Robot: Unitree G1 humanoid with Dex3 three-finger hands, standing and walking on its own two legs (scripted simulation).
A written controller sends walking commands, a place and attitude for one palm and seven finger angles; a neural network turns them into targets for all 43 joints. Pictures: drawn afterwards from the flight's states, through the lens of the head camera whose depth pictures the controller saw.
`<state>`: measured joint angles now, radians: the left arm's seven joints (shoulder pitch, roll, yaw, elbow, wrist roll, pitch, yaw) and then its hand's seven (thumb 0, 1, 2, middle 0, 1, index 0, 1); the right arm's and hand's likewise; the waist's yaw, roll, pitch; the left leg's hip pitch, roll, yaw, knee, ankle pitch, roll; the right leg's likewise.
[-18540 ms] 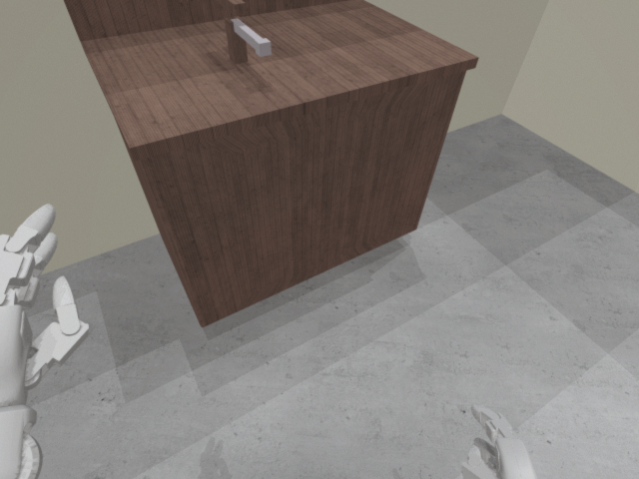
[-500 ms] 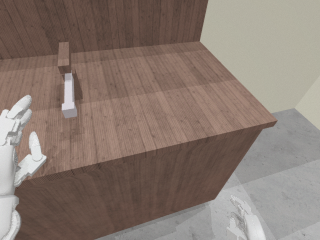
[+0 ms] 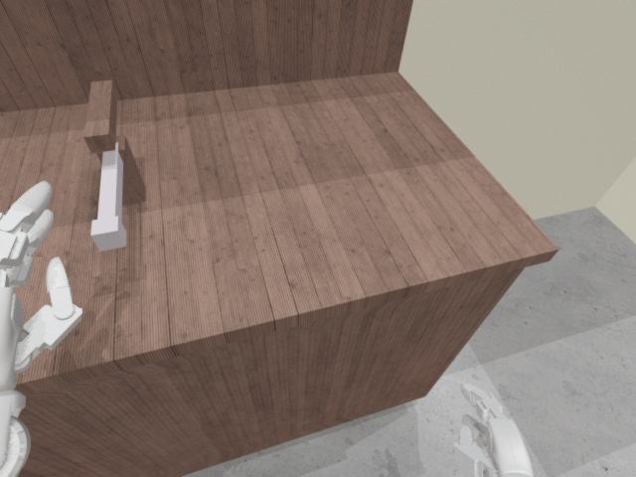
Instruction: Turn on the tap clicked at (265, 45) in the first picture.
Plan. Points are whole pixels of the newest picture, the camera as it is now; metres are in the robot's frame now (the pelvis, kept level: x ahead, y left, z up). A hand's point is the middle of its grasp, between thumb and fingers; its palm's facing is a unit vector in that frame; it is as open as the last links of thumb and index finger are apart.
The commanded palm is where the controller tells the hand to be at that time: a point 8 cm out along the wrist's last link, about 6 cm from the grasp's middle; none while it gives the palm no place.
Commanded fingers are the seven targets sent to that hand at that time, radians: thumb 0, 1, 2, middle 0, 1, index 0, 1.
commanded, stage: come to a stop and stand still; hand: left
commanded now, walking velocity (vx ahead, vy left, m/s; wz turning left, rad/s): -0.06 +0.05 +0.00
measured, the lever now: (109, 233) +0.34 +0.28 +0.13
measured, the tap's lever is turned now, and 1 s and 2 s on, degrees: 0 0 0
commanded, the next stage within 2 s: look again from close up in 1.24 s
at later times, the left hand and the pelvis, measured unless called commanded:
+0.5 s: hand (44, 273) +0.24 +0.28 +0.18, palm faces +0.46 -0.77 -0.44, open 7.4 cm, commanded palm +0.15 +0.27 +0.17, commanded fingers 0.00 0.90 0.90 -0.20 -0.30 -0.20 -0.30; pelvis +0.00 -0.01 +0.00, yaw +0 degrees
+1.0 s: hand (42, 302) +0.22 +0.28 +0.17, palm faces +0.41 -0.84 -0.34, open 7.4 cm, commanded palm +0.16 +0.31 +0.17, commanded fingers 0.00 0.90 0.90 -0.20 -0.30 -0.20 -0.30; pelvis -0.01 +0.03 +0.00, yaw -1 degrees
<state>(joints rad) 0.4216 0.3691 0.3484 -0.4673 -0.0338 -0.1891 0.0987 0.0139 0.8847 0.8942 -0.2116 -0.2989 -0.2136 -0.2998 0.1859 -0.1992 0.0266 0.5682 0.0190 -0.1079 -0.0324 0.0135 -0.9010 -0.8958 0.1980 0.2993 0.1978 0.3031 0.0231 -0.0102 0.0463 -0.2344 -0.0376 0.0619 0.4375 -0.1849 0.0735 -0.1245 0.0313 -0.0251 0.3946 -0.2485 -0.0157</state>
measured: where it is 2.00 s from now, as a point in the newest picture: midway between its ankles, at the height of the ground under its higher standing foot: outside the picture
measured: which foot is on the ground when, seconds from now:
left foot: down 0.00-1.00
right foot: down 0.00-1.00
